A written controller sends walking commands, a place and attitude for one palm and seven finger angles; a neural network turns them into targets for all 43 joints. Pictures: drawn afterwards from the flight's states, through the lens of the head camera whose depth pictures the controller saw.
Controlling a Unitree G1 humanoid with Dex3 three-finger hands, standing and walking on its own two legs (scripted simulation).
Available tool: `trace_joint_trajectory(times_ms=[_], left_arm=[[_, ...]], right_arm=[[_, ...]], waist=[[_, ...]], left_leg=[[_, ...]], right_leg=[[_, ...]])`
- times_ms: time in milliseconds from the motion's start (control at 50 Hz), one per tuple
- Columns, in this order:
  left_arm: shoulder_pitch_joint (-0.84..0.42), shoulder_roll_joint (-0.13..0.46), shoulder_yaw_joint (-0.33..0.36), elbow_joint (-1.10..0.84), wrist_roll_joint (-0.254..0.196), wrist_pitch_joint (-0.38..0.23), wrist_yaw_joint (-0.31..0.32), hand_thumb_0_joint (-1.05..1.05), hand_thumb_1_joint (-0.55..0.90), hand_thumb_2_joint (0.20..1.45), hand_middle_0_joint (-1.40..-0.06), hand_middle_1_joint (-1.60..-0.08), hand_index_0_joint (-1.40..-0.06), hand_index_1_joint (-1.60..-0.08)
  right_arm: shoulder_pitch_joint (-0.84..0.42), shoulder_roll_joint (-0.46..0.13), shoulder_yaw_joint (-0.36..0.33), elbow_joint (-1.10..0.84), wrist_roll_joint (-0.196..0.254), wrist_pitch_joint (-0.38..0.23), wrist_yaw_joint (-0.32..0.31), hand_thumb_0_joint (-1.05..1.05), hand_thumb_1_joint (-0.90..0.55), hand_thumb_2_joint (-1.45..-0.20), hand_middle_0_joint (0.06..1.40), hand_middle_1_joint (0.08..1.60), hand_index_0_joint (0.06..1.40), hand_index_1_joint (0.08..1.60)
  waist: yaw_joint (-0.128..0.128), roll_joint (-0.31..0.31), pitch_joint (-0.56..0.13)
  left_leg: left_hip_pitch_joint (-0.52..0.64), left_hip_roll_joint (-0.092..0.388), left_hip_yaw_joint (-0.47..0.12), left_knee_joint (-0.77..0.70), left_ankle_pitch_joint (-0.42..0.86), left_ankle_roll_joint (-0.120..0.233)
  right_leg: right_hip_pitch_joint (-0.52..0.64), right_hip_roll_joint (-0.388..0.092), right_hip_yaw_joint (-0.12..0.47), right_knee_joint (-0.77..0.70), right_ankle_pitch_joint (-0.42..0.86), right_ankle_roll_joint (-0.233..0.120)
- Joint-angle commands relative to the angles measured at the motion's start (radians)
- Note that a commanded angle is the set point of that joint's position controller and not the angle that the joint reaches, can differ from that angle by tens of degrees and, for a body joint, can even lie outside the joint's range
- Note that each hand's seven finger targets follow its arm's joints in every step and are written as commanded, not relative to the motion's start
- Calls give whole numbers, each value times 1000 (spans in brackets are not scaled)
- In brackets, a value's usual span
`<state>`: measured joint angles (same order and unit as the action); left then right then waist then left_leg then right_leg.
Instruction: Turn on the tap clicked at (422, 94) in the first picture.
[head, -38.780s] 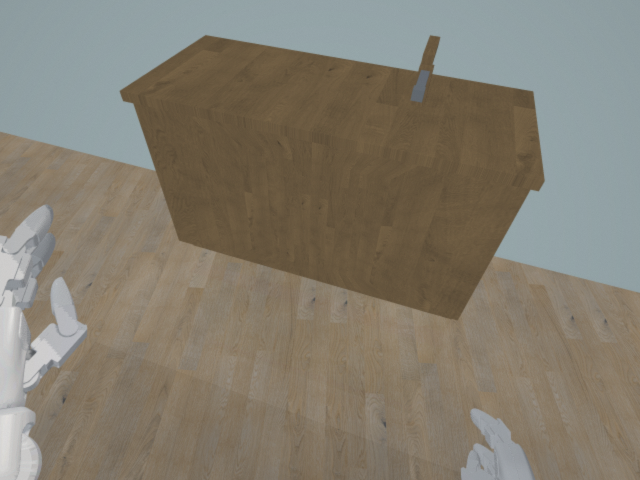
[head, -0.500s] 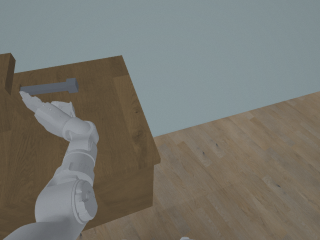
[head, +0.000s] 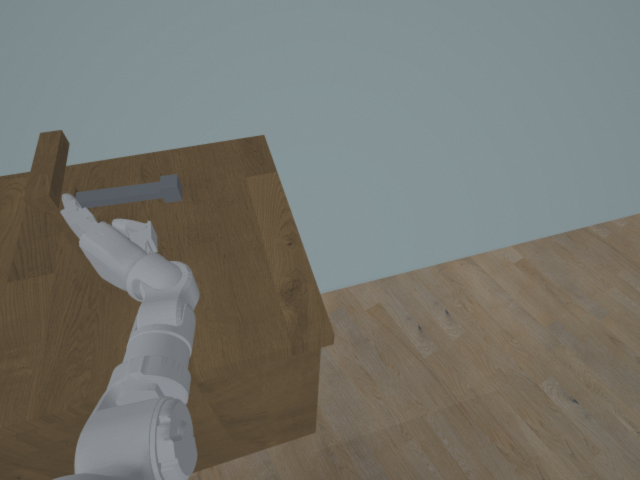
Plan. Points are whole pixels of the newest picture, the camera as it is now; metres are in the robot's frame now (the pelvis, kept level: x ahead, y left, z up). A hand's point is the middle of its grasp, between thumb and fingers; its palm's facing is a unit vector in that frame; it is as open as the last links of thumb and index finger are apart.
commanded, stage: lift the hand up off the lever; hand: left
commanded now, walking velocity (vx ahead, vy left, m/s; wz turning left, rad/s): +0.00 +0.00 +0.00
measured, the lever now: (171, 188) +0.50 +0.21 +0.08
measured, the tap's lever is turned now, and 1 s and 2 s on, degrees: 86 86 86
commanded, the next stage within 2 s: draw the hand back beside the body in 1.70 s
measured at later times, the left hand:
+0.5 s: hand (151, 213) +0.43 +0.21 +0.11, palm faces +0.81 -0.58 -0.08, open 7.8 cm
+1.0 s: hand (140, 211) +0.41 +0.22 +0.13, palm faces +0.82 -0.57 -0.07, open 7.8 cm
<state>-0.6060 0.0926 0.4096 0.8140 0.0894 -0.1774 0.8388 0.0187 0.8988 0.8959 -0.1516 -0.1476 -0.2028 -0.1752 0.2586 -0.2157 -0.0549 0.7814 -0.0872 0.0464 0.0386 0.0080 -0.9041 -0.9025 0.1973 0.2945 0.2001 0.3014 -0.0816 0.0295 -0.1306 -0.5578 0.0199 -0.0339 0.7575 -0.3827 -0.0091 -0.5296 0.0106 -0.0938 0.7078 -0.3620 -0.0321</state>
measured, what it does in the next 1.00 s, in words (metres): stands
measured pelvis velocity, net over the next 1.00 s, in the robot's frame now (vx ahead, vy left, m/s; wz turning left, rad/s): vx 0.00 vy -0.01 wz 0.01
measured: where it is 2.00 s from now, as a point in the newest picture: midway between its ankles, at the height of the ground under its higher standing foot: outside the picture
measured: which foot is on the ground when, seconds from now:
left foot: down 0.00-1.00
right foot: down 0.00-1.00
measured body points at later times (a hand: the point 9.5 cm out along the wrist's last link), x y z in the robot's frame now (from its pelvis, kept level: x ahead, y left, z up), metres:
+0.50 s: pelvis +0.01 +0.00 +0.01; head +0.03 -0.01 +0.45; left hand +0.38 +0.24 +0.11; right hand +0.11 -0.24 -0.13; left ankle -0.01 +0.12 -0.71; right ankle -0.01 -0.10 -0.71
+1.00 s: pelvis +0.00 -0.01 +0.01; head +0.01 -0.02 +0.46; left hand +0.36 +0.24 +0.13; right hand +0.12 -0.26 -0.11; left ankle -0.01 +0.12 -0.71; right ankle -0.01 -0.10 -0.71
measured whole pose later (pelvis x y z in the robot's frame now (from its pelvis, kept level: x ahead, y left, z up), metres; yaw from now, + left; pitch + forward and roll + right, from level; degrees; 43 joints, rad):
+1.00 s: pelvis +0.00 -0.01 +0.01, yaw +1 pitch +5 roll -1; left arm -0.58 0.05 0.33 0.65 0.06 0.01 0.84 0.02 0.90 0.90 -0.15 -0.15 -0.16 -0.15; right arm 0.18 -0.22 -0.05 0.80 -0.05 0.06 0.00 0.01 -0.90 -0.90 0.20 0.29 0.20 0.30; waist -0.03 0.04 -0.09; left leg -0.39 0.01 -0.04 0.62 -0.33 -0.02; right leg -0.37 0.01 -0.10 0.59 -0.32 -0.04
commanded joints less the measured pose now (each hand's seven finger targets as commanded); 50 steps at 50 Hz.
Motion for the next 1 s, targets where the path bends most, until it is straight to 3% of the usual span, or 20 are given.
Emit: trace_joint_trajectory(times_ms=[0, 80, 100, 140, 180, 240, 300, 420, 480, 500, 520, 600, 620, 680, 700, 720, 800, 860, 900, 980], left_arm=[[-457, 160, -68, -288, 56, -63, 18, 0, 900, 900, -150, -150, -150, -150], [-459, 139, -87, -308, 55, -41, 20, 0, 900, 900, -150, -150, -150, -150], [-463, 159, -69, -310, 57, -37, 20, 0, 900, 900, -150, -150, -150, -150], [-479, 135, -95, -324, 60, -27, 20, 0, 900, 900, -150, -150, -150, -150], [-492, 135, -97, -320, 62, -13, 24, 0, 900, 900, -150, -150, -150, -150], [-504, 135, -98, -354, 64, -1, 27, 0, 900, 900, -150, -150, -150, -150], [-459, 133, -96, -389, 66, 16, 26, 0, 900, 900, -150, -150, -150, -150], [-399, 61, -138, -310, 30, 92, 14, 0, 900, 900, -150, -150, -150, -150], [-393, 71, -115, -308, 13, 112, 21, 0, 900, 900, -150, -150, -150, -150], [-365, 100, -86, -303, 15, 117, 23, 0, 900, 900, -150, -150, -150, -150], [-402, 68, -126, -330, 21, 116, 21, 0, 900, 900, -150, -150, -150, -150], [-413, 119, -90, -338, 40, 113, 29, 0, 900, 900, -150, -150, -150, -150], [-439, 100, -113, -349, 41, 110, 27, 0, 900, 900, -150, -150, -150, -150], [-430, 94, -127, -391, 41, 103, 23, 0, 900, 900, -150, -150, -150, -150], [-411, 124, -99, -387, 41, 106, 21, 0, 900, 900, -150, -150, -150, -150], [-407, 100, -121, -390, 35, 110, 16, 0, 900, 900, -150, -150, -150, -150], [-391, 121, -101, -383, 18, 133, 6, 0, 900, 900, -150, -150, -150, -150], [-421, 94, -136, -378, 15, 137, -1, 0, 900, 900, -150, -150, -150, -150], [-404, 123, -105, -380, 14, 138, 2, 0, 900, 900, -150, -150, -150, -150], [-418, 91, -141, -412, 14, 138, -3, 0, 900, 900, -150, -150, -150, -150]], right_arm=[[-23, -134, -36, -87, -2, -37, -4, 0, -900, -900, 200, 300, 200, 300], [-36, -127, -34, -91, -2, -36, -5, 0, -900, -900, 200, 300, 200, 300], [-37, -130, -34, -88, -2, -33, -7, 0, -900, -900, 200, 300, 200, 300], [-44, -125, -33, -87, -2, -31, -7, 0, -900, -900, 200, 300, 200, 300], [-45, -125, -32, -86, -4, -31, -8, 0, -900, -900, 200, 300, 200, 300], [-53, -121, -31, -88, -4, -28, -11, 0, -900, -900, 200, 300, 200, 300], [-54, -118, -35, -93, -3, -22, -11, 0, -900, -900, 200, 300, 200, 300], [-80, -122, -27, -95, 15, -15, -14, 0, -900, -900, 200, 300, 200, 300], [-86, -124, -23, -101, 20, -17, -18, 0, -900, -900, 200, 300, 200, 300], [-93, -125, -25, -98, 21, -14, -21, 0, -900, -900, 200, 300, 200, 300], [-96, -120, -20, -101, 21, -14, -18, 0, -900, -900, 200, 300, 200, 300], [-102, -121, -24, -91, 19, -16, -25, 0, -900, -900, 200, 300, 200, 300], [-106, -118, -21, -95, 20, -19, -24, 0, -900, -900, 200, 300, 200, 300], [-111, -113, -25, -99, 20, -24, -27, 0, -900, -900, 200, 300, 200, 300], [-112, -117, -28, -95, 19, -22, -31, 0, -900, -900, 200, 300, 200, 300], [-117, -113, -24, -101, 22, -22, -31, 0, -900, -900, 200, 300, 200, 300], [-129, -120, -23, -100, 29, -20, -42, 0, -900, -900, 200, 300, 200, 300], [-143, -117, -18, -99, 34, -25, -44, 0, -900, -900, 200, 300, 200, 300], [-143, -120, -20, -94, 32, -28, -46, 0, -900, -900, 200, 300, 200, 300], [-146, -115, -20, -98, 33, -32, -44, 0, -900, -900, 200, 300, 200, 300]], waist=[[5, 36, -296], [9, 12, -324], [12, 30, -324], [12, 44, -329], [11, 12, -325], [15, 27, -353], [31, 38, -376], [27, -26, -262], [41, -64, -267], [48, -65, -260], [42, -48, -260], [41, -62, -241], [34, -55, -235], [42, -27, -273], [45, -26, -274], [46, -17, -269], [50, -43, -246], [37, -49, -212], [48, -48, -217], [48, -33, -242]], left_leg=[[166, -19, 8, -78, 347, 12], [182, -20, 13, -69, 387, 9], [189, -16, 5, -75, 397, 2], [204, -15, 6, -74, 413, -2], [198, -17, 7, -71, 420, -1], [222, -15, 7, -68, 460, -8], [243, -11, 7, -64, 527, -16], [205, -14, 9, -115, 424, -8], [194, -24, 21, -134, 384, 5], [192, -22, 19, -140, 377, 5], [202, -24, 24, -144, 380, 6], [194, -23, 26, -150, 346, 14], [200, -24, 29, -153, 346, 17], [220, -26, 34, -146, 370, 17], [223, -23, 32, -148, 369, 15], [225, -26, 34, -154, 370, 16], [218, -28, 37, -171, 343, 20], [227, -26, 36, -183, 320, 23], [231, -27, 35, -188, 316, 22], [261, -26, 37, -185, 358, 20]], right_leg=[[163, -2, 18, -79, 313, 1], [181, -4, 16, -74, 352, 2], [179, -6, 13, -70, 343, 0], [172, -5, 14, -68, 347, -1], [181, -5, 13, -69, 365, 0], [191, -6, 13, -63, 388, 0], [219, -6, 12, -58, 435, -3], [229, -8, 8, -107, 370, 0], [272, -12, 13, -133, 372, 5], [281, -12, 14, -141, 363, 4], [278, -16, 16, -140, 370, 5], [285, -19, 24, -161, 350, 8], [280, -20, 25, -161, 351, 8], [304, -22, 30, -156, 390, 7], [308, -21, 30, -160, 382, 7], [312, -24, 31, -160, 388, 7], [330, -27, 37, -184, 376, 11], [311, -28, 36, -201, 336, 13], [316, -25, 35, -205, 326, 11], [328, -26, 33, -197, 371, 8]])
